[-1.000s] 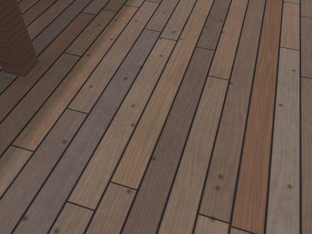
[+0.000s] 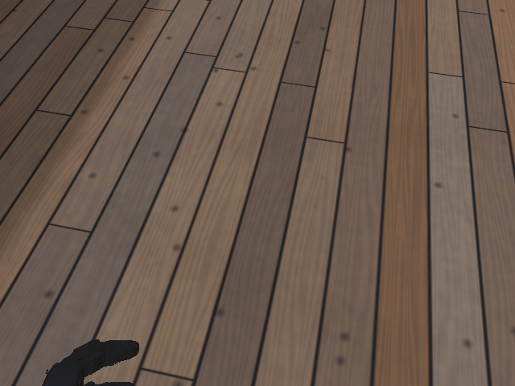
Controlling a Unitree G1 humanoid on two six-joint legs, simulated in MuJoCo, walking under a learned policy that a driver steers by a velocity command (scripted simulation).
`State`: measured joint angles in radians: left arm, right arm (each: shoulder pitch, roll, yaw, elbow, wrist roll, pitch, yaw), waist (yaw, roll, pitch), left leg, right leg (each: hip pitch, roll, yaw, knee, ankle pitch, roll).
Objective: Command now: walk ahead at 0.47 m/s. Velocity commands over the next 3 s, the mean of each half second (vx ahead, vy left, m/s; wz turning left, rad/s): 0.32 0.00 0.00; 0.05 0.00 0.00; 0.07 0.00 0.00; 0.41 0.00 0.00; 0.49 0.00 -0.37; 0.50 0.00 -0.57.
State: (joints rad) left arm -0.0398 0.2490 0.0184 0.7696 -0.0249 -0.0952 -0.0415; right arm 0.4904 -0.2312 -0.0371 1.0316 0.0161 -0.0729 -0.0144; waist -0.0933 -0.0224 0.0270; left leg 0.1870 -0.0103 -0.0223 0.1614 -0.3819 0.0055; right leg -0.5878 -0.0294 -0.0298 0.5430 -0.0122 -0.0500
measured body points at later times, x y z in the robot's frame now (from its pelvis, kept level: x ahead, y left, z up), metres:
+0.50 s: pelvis +0.24 -0.02 +0.01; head +0.26 -0.01 +0.46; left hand +0.27 +0.25 -0.13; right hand +0.41 -0.27 -0.10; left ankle +0.37 +0.10 -0.72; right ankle +0.17 -0.11 -0.72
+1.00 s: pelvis +0.32 -0.02 +0.01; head +0.33 -0.02 +0.46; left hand +0.34 +0.24 -0.14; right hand +0.42 -0.27 -0.13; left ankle +0.36 +0.10 -0.72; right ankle +0.25 -0.13 -0.72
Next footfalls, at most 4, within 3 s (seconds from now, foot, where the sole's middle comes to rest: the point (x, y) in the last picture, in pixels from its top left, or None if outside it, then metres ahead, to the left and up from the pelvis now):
0.04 right None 0.21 -0.11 -0.76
0.50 left None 0.40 0.10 -0.76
0.70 right None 0.29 -0.14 -0.76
2.08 right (283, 263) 0.80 -0.13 -0.76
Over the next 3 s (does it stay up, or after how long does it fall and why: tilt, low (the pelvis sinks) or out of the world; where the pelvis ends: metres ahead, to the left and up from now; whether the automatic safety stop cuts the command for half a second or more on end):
stays up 1.10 -0.09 0.02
